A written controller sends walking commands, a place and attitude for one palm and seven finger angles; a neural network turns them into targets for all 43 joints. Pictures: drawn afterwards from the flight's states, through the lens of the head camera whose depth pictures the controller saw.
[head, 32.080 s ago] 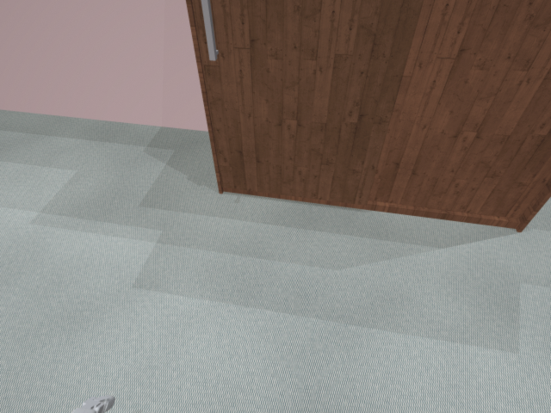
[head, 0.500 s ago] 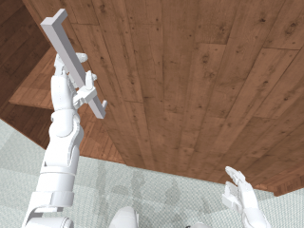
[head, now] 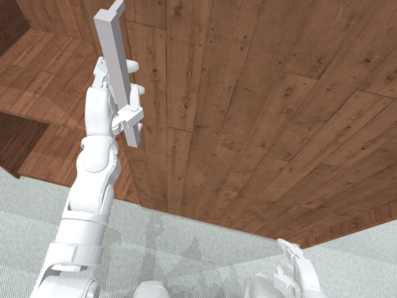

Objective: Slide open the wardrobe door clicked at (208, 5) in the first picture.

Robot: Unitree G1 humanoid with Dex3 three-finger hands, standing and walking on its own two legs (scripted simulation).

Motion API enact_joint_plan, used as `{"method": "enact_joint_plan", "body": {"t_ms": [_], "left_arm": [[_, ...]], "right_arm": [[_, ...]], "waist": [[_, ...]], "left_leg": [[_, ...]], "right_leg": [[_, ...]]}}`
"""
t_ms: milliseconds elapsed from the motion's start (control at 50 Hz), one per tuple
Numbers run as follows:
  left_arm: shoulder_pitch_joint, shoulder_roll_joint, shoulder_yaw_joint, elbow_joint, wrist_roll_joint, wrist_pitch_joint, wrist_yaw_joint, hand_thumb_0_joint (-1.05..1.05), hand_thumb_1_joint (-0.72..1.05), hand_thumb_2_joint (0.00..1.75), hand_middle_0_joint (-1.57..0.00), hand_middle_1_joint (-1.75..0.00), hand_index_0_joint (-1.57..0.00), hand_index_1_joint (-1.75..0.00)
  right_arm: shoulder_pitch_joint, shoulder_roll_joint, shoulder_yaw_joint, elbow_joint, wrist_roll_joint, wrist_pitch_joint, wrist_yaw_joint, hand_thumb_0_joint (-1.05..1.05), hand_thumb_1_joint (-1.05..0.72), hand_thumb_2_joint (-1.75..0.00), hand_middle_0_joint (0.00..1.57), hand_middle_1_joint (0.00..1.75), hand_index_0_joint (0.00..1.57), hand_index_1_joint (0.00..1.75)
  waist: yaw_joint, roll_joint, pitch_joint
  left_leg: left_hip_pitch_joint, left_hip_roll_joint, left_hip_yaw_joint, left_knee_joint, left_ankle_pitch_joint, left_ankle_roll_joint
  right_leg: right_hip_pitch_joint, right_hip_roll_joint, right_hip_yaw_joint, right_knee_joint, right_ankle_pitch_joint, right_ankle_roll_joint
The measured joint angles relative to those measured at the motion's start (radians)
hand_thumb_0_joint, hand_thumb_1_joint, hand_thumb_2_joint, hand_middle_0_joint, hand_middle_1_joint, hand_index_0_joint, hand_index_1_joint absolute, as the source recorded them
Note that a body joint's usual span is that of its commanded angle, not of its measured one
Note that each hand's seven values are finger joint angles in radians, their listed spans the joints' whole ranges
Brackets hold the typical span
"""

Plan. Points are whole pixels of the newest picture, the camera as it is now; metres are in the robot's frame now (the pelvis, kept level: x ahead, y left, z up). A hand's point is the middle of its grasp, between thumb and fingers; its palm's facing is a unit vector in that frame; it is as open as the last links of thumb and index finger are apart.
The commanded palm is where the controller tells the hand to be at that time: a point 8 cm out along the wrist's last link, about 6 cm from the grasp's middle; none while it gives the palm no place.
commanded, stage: step sideways, sliding the door along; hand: left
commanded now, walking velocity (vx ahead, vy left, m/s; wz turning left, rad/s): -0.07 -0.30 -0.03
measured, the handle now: (128, 90) +0.42 +0.24 +0.11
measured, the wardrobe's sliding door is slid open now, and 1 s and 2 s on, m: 0.66 0.66 0.66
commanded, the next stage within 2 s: stop walking and hold the door there in 0.44 s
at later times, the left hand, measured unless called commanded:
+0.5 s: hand (142, 108) +0.38 +0.20 +0.12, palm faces +0.52 -0.85 -0.03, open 6.9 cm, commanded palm +0.34 +0.16 +0.10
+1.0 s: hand (138, 107) +0.38 +0.21 +0.12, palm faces +0.63 -0.72 -0.29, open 6.8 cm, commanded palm +0.33 +0.23 +0.09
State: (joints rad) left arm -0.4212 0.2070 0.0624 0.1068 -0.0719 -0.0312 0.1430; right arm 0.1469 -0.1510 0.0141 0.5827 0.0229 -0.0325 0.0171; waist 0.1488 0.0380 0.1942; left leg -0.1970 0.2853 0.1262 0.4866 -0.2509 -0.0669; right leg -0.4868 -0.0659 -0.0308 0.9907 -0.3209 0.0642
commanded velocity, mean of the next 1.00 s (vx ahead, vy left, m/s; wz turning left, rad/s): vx -0.02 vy -0.16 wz -0.03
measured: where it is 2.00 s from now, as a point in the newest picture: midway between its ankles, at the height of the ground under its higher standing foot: outside the picture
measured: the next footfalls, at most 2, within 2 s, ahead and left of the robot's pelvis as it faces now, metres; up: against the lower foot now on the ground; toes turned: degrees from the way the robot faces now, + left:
right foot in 0.18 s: +0.07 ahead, -0.20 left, +0.00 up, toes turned -6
left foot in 0.40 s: +0.05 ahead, +0.01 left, +0.00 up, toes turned +13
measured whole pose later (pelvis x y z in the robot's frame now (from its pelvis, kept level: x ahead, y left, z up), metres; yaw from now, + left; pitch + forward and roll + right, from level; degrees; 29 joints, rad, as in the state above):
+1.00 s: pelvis +0.04 -0.16 -0.03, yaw -6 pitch -2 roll +0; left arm -0.27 0.56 0.58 0.62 -0.08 -0.11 0.12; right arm 0.12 -0.33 -0.01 0.68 0.06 -0.05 -0.06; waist 0.01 0.08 0.07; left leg -0.40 0.07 0.02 1.11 -0.50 -0.03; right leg -0.34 0.00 -0.12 0.58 -0.20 -0.05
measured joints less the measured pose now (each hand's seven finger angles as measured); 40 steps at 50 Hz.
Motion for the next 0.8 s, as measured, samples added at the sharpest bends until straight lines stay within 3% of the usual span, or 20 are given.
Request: {"method": "enact_joint_plan", "body": {"t_ms": [100, 160, 180, 200, 240, 300, 320, 360, 380, 400, 420, 460, 520, 560, 620, 660, 720, 800], "left_arm": [[-0.032, 0.050, 0.072, 0.060, -0.036, 0.002, 0.008, 0.00, 0.75, 0.86, -0.32, -1.40, -0.18, -1.36], [-0.051, 0.093, 0.131, 0.110, -0.049, 0.009, 0.024, -0.02, 0.73, 0.86, -0.37, -1.40, -0.14, -1.36], [-0.056, 0.110, 0.151, 0.126, -0.050, 0.014, 0.030, -0.03, 0.72, 0.86, -0.38, -1.40, -0.13, -1.37], [-0.052, 0.112, 0.178, 0.139, -0.046, 0.012, 0.041, -0.03, 0.72, 0.85, -0.39, -1.40, -0.11, -1.37], [-0.035, 0.107, 0.218, 0.156, -0.049, 0.003, 0.061, -0.04, 0.73, 0.85, -0.38, -1.38, -0.08, -1.37], [-0.012, 0.095, 0.244, 0.133, -0.070, 0.010, 0.079, -0.03, 0.74, 0.84, -0.36, -1.33, -0.07, -1.37], [-0.006, 0.091, 0.246, 0.118, -0.066, 0.007, 0.084, -0.03, 0.74, 0.84, -0.35, -1.32, -0.06, -1.37], [0.004, 0.082, 0.243, 0.083, -0.058, -0.008, 0.089, -0.03, 0.74, 0.84, -0.35, -1.32, -0.06, -1.37], [0.007, 0.077, 0.237, 0.063, -0.056, -0.016, 0.089, -0.02, 0.74, 0.84, -0.36, -1.33, -0.06, -1.37], [0.012, 0.075, 0.229, 0.040, -0.046, -0.020, 0.089, -0.03, 0.74, 0.84, -0.36, -1.33, -0.06, -1.35], [0.005, 0.080, 0.220, 0.025, -0.042, -0.024, 0.084, -0.03, 0.74, 0.84, -0.37, -1.34, -0.05, -1.33], [-0.005, 0.085, 0.209, 0.014, -0.027, -0.032, 0.072, -0.03, 0.75, 0.84, -0.37, -1.35, -0.05, -1.29], [0.008, 0.078, 0.209, -0.009, -0.012, -0.022, 0.069, -0.02, 0.76, 0.84, -0.34, -1.37, -0.07, -1.26], [0.021, 0.076, 0.210, -0.023, -0.007, -0.011, 0.064, -0.01, 0.75, 0.83, -0.33, -1.38, -0.09, -1.26], [0.088, 0.170, 0.244, 0.026, 0.011, -0.069, -0.007, -0.05, 0.70, 0.83, -0.34, -1.39, -0.12, -1.28], [0.118, 0.228, 0.253, 0.055, 0.015, -0.065, -0.033, -0.07, 0.68, 0.83, -0.36, -1.39, -0.15, -1.29], [0.141, 0.262, 0.274, 0.111, 0.008, -0.046, -0.037, -0.07, 0.67, 0.82, -0.39, -1.39, -0.18, -1.32], [0.162, 0.294, 0.343, 0.225, -0.027, -0.040, -0.034, -0.07, 0.66, 0.84, -0.38, -1.33, -0.19, -1.33]], "right_arm": [[-0.023, -0.005, 0.001, -0.025, 0.007, -0.027, 0.000, 0.01, -0.90, -0.90, 0.20, 0.30, 0.21, 0.30], [-0.033, -0.021, -0.001, -0.038, 0.014, -0.039, 0.003, 0.01, -0.90, -0.90, 0.20, 0.30, 0.21, 0.30], [-0.033, -0.028, 0.000, -0.041, 0.020, -0.040, 0.004, 0.01, -0.90, -0.90, 0.20, 0.30, 0.21, 0.30], [-0.046, -0.049, -0.002, -0.033, 0.026, -0.037, 0.002, 0.01, -0.90, -0.90, 0.20, 0.30, 0.21, 0.30], [-0.080, -0.092, -0.018, 0.001, 0.029, -0.026, -0.018, 0.01, -0.90, -0.90, 0.20, 0.30, 0.21, 0.30], [-0.087, -0.129, -0.043, 0.039, 0.033, -0.012, -0.052, 0.01, -0.90, -0.90, 0.20, 0.30, 0.20, 0.30], [-0.081, -0.136, -0.047, 0.049, 0.033, -0.007, -0.061, 0.01, -0.90, -0.90, 0.20, 0.30, 0.20, 0.30], [-0.062, -0.146, -0.048, 0.059, 0.030, 0.005, -0.072, 0.01, -0.90, -0.90, 0.20, 0.30, 0.20, 0.30], [-0.046, -0.151, -0.049, 0.056, 0.028, 0.012, -0.075, 0.01, -0.90, -0.90, 0.19, 0.30, 0.20, 0.30], [-0.027, -0.158, -0.053, 0.048, 0.024, 0.016, -0.078, 0.01, -0.90, -0.90, 0.19, 0.30, 0.20, 0.30], [-0.019, -0.149, -0.065, 0.050, 0.021, 0.017, -0.079, 0.01, -0.90, -0.90, 0.19, 0.30, 0.20, 0.30], [-0.012, -0.125, -0.072, 0.059, 0.023, 0.029, -0.060, 0.01, -0.91, -0.90, 0.19, 0.30, 0.20, 0.30], [0.003, -0.089, -0.053, 0.061, 0.019, 0.022, -0.023, 0.01, -0.91, -0.90, 0.19, 0.30, 0.20, 0.30], [0.012, -0.067, -0.041, 0.050, 0.017, 0.017, -0.004, 0.01, -0.90, -0.90, 0.19, 0.30, 0.20, 0.30], [-0.007, -0.028, -0.014, 0.048, 0.003, 0.037, -0.002, 0.01, -0.90, -0.90, 0.20, 0.30, 0.20, 0.30], [-0.004, -0.011, -0.009, 0.033, 0.003, 0.034, -0.008, 0.01, -0.90, -0.90, 0.20, 0.30, 0.20, 0.30], [0.004, -0.007, -0.002, 0.015, 0.007, 0.010, -0.014, 0.01, -0.90, -0.90, 0.20, 0.30, 0.21, 0.30], [0.006, -0.024, 0.018, -0.001, 0.010, -0.018, -0.025, 0.01, -0.90, -0.90, 0.20, 0.30, 0.21, 0.30]], "waist": [[0.012, 0.008, 0.010], [0.009, 0.007, 0.012], [0.002, -0.002, 0.005], [-0.012, 0.019, 0.003], [-0.047, 0.056, 0.006], [-0.067, 0.038, 0.012], [-0.069, 0.024, 0.012], [-0.077, 0.001, 0.012], [-0.081, -0.002, 0.008], [-0.083, 0.007, -0.001], [-0.080, -0.002, 0.010], [-0.057, -0.020, 0.037], [-0.039, -0.014, 0.041], [-0.029, -0.005, 0.034], [-0.042, -0.005, -0.008], [-0.042, 0.001, -0.031], [-0.042, 0.014, -0.059], [-0.067, 0.017, -0.090]], "left_leg": [[0.011, 0.031, -0.010, -0.004, 0.011, -0.052], [-0.005, 0.027, -0.018, 0.052, -0.014, -0.085], [-0.026, 0.015, -0.024, 0.095, -0.033, -0.085], [-0.064, 0.015, -0.047, 0.167, -0.073, -0.049], [-0.155, -0.055, -0.110, 0.381, -0.265, 0.020], [-0.225, -0.179, -0.075, 0.567, -0.378, 0.028], [-0.225, -0.206, -0.051, 0.546, -0.377, 0.027], [-0.187, -0.230, -0.004, 0.367, -0.275, 0.022], [-0.151, -0.226, 0.019, 0.241, -0.150, 0.020], [-0.117, -0.207, 0.029, 0.149, -0.002, 0.049], [-0.113, -0.200, 0.029, 0.155, -0.010, 0.083], [-0.094, -0.179, 0.031, 0.184, -0.083, 0.107], [-0.055, -0.125, 0.021, 0.141, -0.098, 0.088], [-0.032, -0.089, 0.015, 0.097, -0.074, 0.068], [-0.004, -0.040, 0.027, 0.033, -0.046, 0.052], [0.019, -0.014, 0.040, 0.003, -0.036, 0.037], [0.056, 0.000, 0.063, -0.029, -0.026, 0.018], [0.079, -0.014, 0.091, -0.019, -0.039, -0.007]], "right_leg": [[0.118, 0.038, -0.053, -0.222, -0.003, -0.003], [0.213, 0.064, -0.076, -0.408, 0.088, -0.016], [0.247, 0.058, -0.081, -0.470, 0.143, -0.029], [0.247, 0.061, -0.093, -0.464, 0.095, -0.047], [0.214, 0.053, -0.106, -0.415, 0.046, -0.070], [0.197, 0.016, -0.095, -0.420, 0.057, -0.074], [0.195, 0.009, -0.093, -0.429, 0.065, -0.077], [0.187, 0.004, -0.100, -0.429, 0.078, -0.082], [0.175, 0.009, -0.108, -0.407, 0.076, -0.082], [0.152, 0.024, -0.112, -0.358, 0.067, -0.073], [0.124, 0.033, -0.088, -0.272, -0.017, -0.059], [0.068, 0.061, -0.022, -0.071, -0.149, -0.046], [0.000, 0.071, -0.004, 0.133, -0.159, -0.039], [-0.028, 0.057, -0.008, 0.179, -0.110, -0.031], [-0.058, 0.048, -0.011, 0.164, -0.046, -0.012], [-0.051, 0.044, -0.030, 0.102, -0.014, -0.004], [-0.008, 0.046, -0.068, -0.032, 0.027, -0.002], [0.080, 0.069, -0.117, -0.253, 0.067, -0.012]]}}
